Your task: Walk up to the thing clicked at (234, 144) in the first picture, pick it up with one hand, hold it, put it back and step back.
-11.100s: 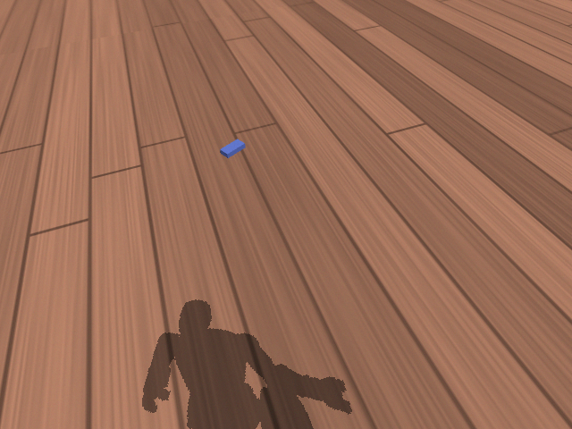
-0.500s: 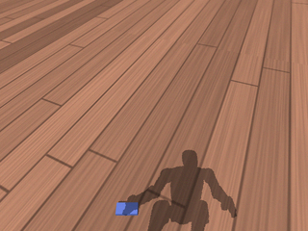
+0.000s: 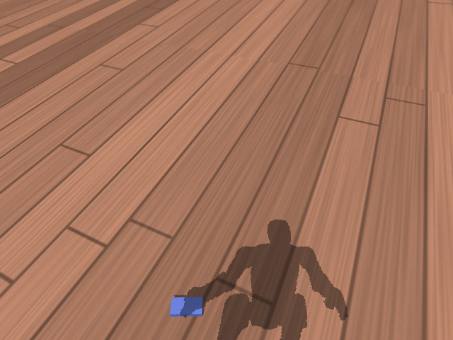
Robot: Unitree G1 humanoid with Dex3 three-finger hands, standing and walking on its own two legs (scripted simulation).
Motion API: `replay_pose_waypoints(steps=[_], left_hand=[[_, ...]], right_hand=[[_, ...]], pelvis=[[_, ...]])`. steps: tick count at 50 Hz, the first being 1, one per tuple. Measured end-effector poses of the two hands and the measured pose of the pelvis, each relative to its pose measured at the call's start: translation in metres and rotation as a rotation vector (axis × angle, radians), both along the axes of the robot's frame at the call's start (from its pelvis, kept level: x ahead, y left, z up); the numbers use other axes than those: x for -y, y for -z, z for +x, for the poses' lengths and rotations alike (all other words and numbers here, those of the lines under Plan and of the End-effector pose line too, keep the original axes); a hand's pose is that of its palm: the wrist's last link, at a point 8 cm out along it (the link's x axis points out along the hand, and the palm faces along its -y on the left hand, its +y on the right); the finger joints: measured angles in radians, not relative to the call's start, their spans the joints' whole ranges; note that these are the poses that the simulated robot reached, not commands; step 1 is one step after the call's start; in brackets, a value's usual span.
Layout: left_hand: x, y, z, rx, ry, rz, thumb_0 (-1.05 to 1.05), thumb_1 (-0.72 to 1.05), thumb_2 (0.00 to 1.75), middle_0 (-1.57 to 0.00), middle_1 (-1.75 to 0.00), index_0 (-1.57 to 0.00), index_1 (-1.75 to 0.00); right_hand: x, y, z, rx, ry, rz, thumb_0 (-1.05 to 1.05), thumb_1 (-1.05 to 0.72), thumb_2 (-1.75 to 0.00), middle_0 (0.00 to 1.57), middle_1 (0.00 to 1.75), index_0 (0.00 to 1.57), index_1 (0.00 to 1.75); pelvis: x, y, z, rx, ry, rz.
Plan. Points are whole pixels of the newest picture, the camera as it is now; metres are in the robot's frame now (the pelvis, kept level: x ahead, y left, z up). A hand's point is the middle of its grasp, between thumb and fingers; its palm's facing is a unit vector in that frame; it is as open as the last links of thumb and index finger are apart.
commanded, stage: stand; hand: left
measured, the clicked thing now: (187, 306) +0.43 +0.24 -0.77
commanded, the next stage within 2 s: walk up in 0.48 s
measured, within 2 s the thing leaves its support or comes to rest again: neither
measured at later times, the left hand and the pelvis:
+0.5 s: hand out of the picture +0.07 +0.26 -0.15, palm faces -0.03 -0.94 -0.35, open 7.4 cm; pelvis +0.00 +0.00 +0.00, yaw +0 degrees
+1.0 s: hand out of the picture +0.08 +0.28 -0.15, palm faces -0.05 -0.92 -0.38, open 7.4 cm; pelvis +0.00 +0.02 +0.00, yaw -1 degrees
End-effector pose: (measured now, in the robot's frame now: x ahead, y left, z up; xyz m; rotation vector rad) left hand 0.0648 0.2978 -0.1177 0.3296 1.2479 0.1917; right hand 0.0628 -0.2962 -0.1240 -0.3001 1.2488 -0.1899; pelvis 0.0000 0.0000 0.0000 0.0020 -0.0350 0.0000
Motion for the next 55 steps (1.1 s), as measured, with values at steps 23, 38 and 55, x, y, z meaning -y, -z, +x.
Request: replay_pose_waypoints(steps=[23,38,55], left_hand=[[-0.001,-0.001,0.002,0.006,0.003,0.002,0.0,0.91,0.89,-0.21,-0.3,-0.2,-0.3],[-0.019,-0.004,0.007,0.034,0.005,0.034,0.0,0.91,0.89,-0.21,-0.3,-0.2,-0.3],[-0.024,-0.002,0.009,0.023,0.026,0.038,0.0,0.91,0.89,-0.21,-0.3,-0.2,-0.3]], right_hand=[[0.0,0.0,0.0,0.002,0.002,-0.003,0.0,-0.91,-0.9,0.2,0.3,0.2,0.3],[-0.006,0.002,-0.004,0.004,0.039,0.002,0.0,-0.91,-0.9,0.2,0.3,0.2,0.3],[-0.017,0.005,-0.003,0.017,0.055,0.021,0.0,-0.91,-0.9,0.2,0.3,0.2,0.3]], pelvis=[[-0.001,0.0,0.0,0.001,0.0,0.001],[-0.013,0.003,-0.003,0.008,0.016,0.003],[-0.019,0.004,-0.004,0.014,0.026,0.006]])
